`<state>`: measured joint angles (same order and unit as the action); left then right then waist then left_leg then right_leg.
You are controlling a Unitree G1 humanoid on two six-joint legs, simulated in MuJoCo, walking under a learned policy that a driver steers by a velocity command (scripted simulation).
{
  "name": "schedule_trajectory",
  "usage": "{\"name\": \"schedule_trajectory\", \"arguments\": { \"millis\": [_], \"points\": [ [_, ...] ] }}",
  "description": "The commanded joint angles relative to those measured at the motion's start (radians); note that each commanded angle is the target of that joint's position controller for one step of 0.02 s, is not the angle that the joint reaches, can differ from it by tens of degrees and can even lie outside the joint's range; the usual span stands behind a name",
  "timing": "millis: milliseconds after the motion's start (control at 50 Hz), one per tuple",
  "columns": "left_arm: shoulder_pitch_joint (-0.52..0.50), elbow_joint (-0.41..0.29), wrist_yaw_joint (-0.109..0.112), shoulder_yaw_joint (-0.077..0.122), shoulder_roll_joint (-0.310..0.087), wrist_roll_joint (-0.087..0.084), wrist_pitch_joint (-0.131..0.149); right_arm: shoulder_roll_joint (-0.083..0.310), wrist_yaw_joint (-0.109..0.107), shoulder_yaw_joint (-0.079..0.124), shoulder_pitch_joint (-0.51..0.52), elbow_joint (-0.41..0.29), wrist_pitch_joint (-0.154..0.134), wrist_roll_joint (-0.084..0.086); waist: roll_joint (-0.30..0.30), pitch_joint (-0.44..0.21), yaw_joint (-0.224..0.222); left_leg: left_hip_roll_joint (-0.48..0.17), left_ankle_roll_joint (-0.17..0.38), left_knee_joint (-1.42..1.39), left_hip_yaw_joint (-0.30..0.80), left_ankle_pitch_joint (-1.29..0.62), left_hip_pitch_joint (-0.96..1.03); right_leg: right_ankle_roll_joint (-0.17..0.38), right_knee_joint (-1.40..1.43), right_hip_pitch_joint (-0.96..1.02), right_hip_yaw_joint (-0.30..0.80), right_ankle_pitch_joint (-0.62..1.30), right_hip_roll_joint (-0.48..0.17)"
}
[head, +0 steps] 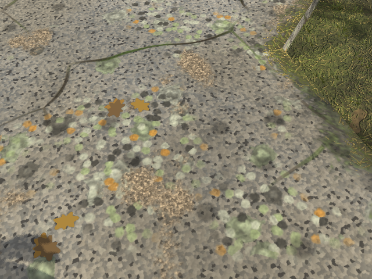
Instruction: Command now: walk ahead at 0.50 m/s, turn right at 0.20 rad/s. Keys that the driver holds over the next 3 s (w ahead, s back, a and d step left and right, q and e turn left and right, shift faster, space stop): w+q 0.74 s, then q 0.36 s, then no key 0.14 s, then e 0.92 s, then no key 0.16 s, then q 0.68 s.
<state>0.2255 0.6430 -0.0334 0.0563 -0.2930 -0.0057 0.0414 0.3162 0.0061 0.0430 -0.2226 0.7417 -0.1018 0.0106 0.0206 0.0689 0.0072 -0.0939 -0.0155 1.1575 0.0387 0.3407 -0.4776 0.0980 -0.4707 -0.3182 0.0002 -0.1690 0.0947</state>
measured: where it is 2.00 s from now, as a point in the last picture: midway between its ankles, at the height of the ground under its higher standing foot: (153, 235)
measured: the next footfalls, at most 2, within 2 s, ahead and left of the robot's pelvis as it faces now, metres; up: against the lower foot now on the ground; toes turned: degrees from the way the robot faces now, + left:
left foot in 0.38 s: +0.39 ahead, +0.17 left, +0.00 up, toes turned +10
right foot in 0.84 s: +0.71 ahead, +0.05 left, +0.00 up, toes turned +28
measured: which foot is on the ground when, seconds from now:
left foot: up 0.00-0.36, down 0.38-0.84, up 0.86-1.00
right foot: down 0.00-0.40, up 0.42-0.82, down 0.84-1.00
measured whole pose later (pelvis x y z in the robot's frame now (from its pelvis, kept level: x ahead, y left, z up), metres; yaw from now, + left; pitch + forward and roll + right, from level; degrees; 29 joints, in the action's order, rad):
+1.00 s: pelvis +0.55 +0.10 +0.00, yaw +30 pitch +2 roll +0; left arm 0.10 0.67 0.00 0.04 -0.26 0.02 0.06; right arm 0.34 -0.03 0.07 -0.29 0.66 0.04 0.02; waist 0.04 0.05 0.03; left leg 0.03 -0.06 1.19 0.07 0.50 -0.48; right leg 0.02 -0.49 -0.38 -0.03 -0.14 0.00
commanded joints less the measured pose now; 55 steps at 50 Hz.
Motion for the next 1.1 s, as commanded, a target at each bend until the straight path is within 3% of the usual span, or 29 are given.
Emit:
{"name": "schedule_trajectory", "arguments": {
  "millis": [20,80,160,220,280,340,360,380,400,420,440,460,480,500,520,580,680,740,780,820,840,860,880,900,920,940,1000,1040,1100],
  "points": [
    [-0.012,-0.046,0.008,0.026,-0.108,0.01,0.036,0.097,-0.001,0.027,-0.083,-0.024,0.012,-0.006,-0.075,-0.125,0.018,-0.058,-0.026,-0.046,0.008,-0.089,-0.109,0.189,0.256,0.15,0.254,0.304,-0.28],
    [0.022,0.001,0.018,0.028,-0.127,0.013,0.048,0.067,-0.004,0.016,-0.003,-0.044,0.027,-0.004,-0.071,-0.068,-0.008,-0.064,-0.041,-0.18,0.008,-0.253,-0.171,0.163,0.299,0.132,0.146,0.324,-0.262],
    [0.046,0.039,0.025,0.025,-0.137,0.015,0.052,0.039,0.014,0.005,0.104,-0.063,0.017,0.008,-0.072,-0.022,-0.06,-0.026,-0.016,-0.431,-0.01,-0.491,-0.143,0.107,0.336,0.156,0.041,0.223,-0.244],
    [0.088,0.08,0.026,0.031,-0.153,0.01,0.049,0.037,0.031,0.002,0.17,-0.093,0.014,0.017,-0.059,0.014,-0.092,-0.001,0.009,-0.527,-0.002,-0.5,-0.179,0.102,0.339,0.258,0.019,0.208,-0.295],
    [0.107,0.11,0.03,0.037,-0.158,0.002,0.031,0.037,0.053,0.002,0.209,-0.127,0.013,0.012,-0.052,0.024,-0.097,0.02,0.047,-0.579,-0.011,-0.393,-0.244,0.086,0.28,0.4,0.003,0.308,-0.34],
    [0.08,0.109,0.046,0.047,-0.189,-0.001,0.009,0.068,0.063,0.018,0.141,-0.138,0.019,0.003,-0.093,-0.05,-0.04,0.091,0.099,-0.583,-0.09,-0.227,-0.12,0.046,0.11,0.462,-0.04,0.738,-0.341],
    [0.068,0.104,0.054,0.048,-0.196,0.0,-0.001,0.102,0.058,0.038,0.042,-0.121,0.024,0.002,-0.098,-0.119,0.017,0.134,0.123,-0.588,-0.121,-0.205,0.017,0.026,-0.037,0.446,-0.067,0.89,-0.321],
    [0.064,0.096,0.063,0.041,-0.185,0.002,-0.005,0.153,0.047,0.066,-0.103,-0.092,0.027,0.004,-0.07,-0.203,0.094,0.148,0.16,-0.623,-0.096,-0.265,0.252,-0.012,-0.255,0.333,-0.106,0.863,-0.282],
    [0.145,0.054,0.064,0.015,-0.115,0.02,0.012,0.268,0.032,0.099,-0.227,-0.085,0.033,-0.002,0.107,-0.348,0.097,-0.087,0.304,-0.613,0.291,-0.274,0.655,-0.074,-0.637,-0.033,-0.127,0.473,-0.182],
    [0.162,0.05,0.045,-0.012,-0.057,0.032,0.043,0.241,0.032,0.087,-0.224,-0.092,0.03,0.017,0.234,-0.462,0.068,-0.242,0.444,-0.781,0.763,-0.158,0.873,-0.118,-0.899,-0.326,0.018,-0.375,0.012],
    [0.085,0.035,0.022,0.008,-0.144,-0.005,0.075,0.172,0.03,0.066,-0.223,-0.095,0.032,0.012,0.142,-0.415,0.112,-0.221,0.39,-0.827,0.707,-0.038,0.86,-0.094,-0.947,-0.439,0.142,-0.354,-0.062],
    [0.004,0.005,0.014,0.005,-0.148,-0.029,0.091,0.146,0.025,0.06,-0.178,-0.102,0.033,0.007,0.073,-0.286,0.106,-0.185,0.348,-0.84,0.57,-0.044,0.734,-0.079,-0.897,-0.467,0.123,-0.281,-0.108],
    [-0.034,-0.007,0.017,0.001,-0.134,-0.014,0.099,0.136,0.023,0.056,-0.117,-0.111,0.034,0.004,-0.02,-0.175,0.066,-0.147,0.324,-0.861,0.473,-0.138,0.571,-0.078,-0.789,-0.452,0.104,-0.226,-0.146],
    [-0.038,-0.004,0.024,0.01,-0.143,0.009,0.093,0.108,0.02,0.046,-0.07,-0.124,0.033,-0.003,-0.027,-0.133,0.032,-0.114,0.308,-0.881,0.403,-0.243,0.462,-0.086,-0.702,-0.392,0.1,-0.185,-0.177],
    [-0.02,-0.005,0.025,0.013,-0.139,0.016,0.084,0.106,0.016,0.043,-0.044,-0.14,0.035,-0.01,0.003,-0.113,0.004,-0.092,0.313,-0.903,0.379,-0.312,0.385,-0.099,-0.671,-0.338,0.097,-0.165,-0.183],
    [0.009,0.003,0.033,0.004,-0.105,0.025,0.058,0.125,0.003,0.05,-0.029,-0.136,0.033,-0.004,0.025,-0.094,-0.024,-0.057,0.323,-0.934,0.29,-0.442,0.26,-0.154,-0.543,-0.289,0.065,-0.119,-0.181],
    [-0.178,-0.035,0.03,-0.015,-0.059,0.018,0.062,0.154,-0.02,0.061,-0.085,-0.104,0.048,0.01,0.053,-0.071,0.047,0.025,0.244,-0.913,0.207,-0.337,0.174,-0.186,-0.171,-0.181,0.043,0.22,-0.114],
    [-0.236,-0.051,0.02,-0.006,-0.083,0.002,0.073,0.154,-0.023,0.064,-0.132,-0.082,0.059,0.018,0.067,-0.075,0.066,-0.002,0.224,-0.864,0.284,-0.26,0.236,-0.174,-0.069,-0.148,0.072,0.241,-0.091],
    [-0.225,-0.05,0.017,0.01,-0.114,0.01,0.081,0.147,-0.029,0.065,-0.134,-0.077,0.071,0.015,0.086,-0.077,0.047,-0.009,0.196,-0.773,0.339,-0.341,0.308,-0.148,-0.012,-0.13,0.088,0.185,-0.075],
    [-0.141,-0.029,0.019,0.025,-0.131,0.017,0.09,0.131,-0.035,0.064,-0.096,-0.092,0.084,0.013,0.107,-0.113,-0.007,0.021,0.148,-0.647,0.357,-0.433,0.331,-0.106,0.052,-0.018,0.07,0.203,-0.073],
    [-0.069,-0.022,0.026,0.035,-0.157,0.031,0.095,0.094,-0.034,0.052,-0.085,-0.109,0.083,0.008,0.084,-0.189,-0.044,0.074,0.105,-0.509,0.321,-0.422,0.289,-0.064,0.061,0.144,0.102,0.303,-0.142],
    [0.04,-0.022,0.035,0.049,-0.224,0.048,0.089,0.033,-0.034,0.032,-0.132,-0.135,0.08,-0.015,-0.091,-0.338,-0.056,0.159,0.048,-0.22,0.227,-0.07,0.119,0.02,-0.017,0.432,0.288,0.606,-0.364],
    [0.085,0.008,0.029,0.057,-0.241,0.038,0.063,0.027,-0.028,0.021,-0.3,-0.138,0.077,0.005,-0.373,-0.474,0.0,0.231,0.002,0.028,0.147,0.4,-0.135,0.193,0.006,0.658,0.641,0.577,-0.574],
    [0.05,-0.018,0.029,0.042,-0.162,0.016,0.048,0.129,-0.03,0.045,-0.29,-0.105,0.086,0.015,-0.232,-0.411,-0.019,0.142,-0.024,0.139,0.16,0.317,-0.198,0.171,0.042,0.577,0.633,0.381,-0.547],
    [0.008,-0.032,0.037,0.027,-0.111,0.015,0.035,0.168,-0.033,0.059,-0.171,-0.123,0.101,0.016,-0.154,-0.293,-0.048,0.119,-0.041,0.168,0.117,0.239,-0.229,0.13,0.061,0.465,0.475,0.328,-0.489],
    [-0.046,-0.033,0.04,0.017,-0.093,0.02,0.023,0.165,-0.039,0.064,-0.117,-0.134,0.118,0.011,-0.1,-0.22,-0.037,0.09,-0.054,0.15,0.088,0.192,-0.211,0.111,0.082,0.343,0.363,0.345,-0.437],
    [-0.12,-0.01,0.045,0.02,-0.103,0.033,0.013,0.094,-0.042,0.056,-0.118,-0.149,0.151,0.012,-0.166,-0.114,0.012,0.054,-0.064,0.026,0.023,0.117,-0.092,0.106,0.169,0.1,0.165,0.35,-0.346],
    [-0.122,0.009,0.048,0.029,-0.122,0.031,0.014,0.067,-0.042,0.049,-0.099,-0.164,0.153,0.006,-0.171,-0.132,0.009,0.042,-0.069,-0.057,0.008,0.077,-0.082,0.135,0.186,0.119,0.118,0.439,-0.368],
    [-0.142,0.024,0.054,0.04,-0.144,0.018,0.001,0.062,-0.028,0.045,-0.057,-0.182,0.153,0.001,-0.138,-0.18,0.001,0.02,-0.061,-0.191,-0.001,-0.027,-0.032,0.145,0.191,0.153,0.058,0.434,-0.395]
  ]
}}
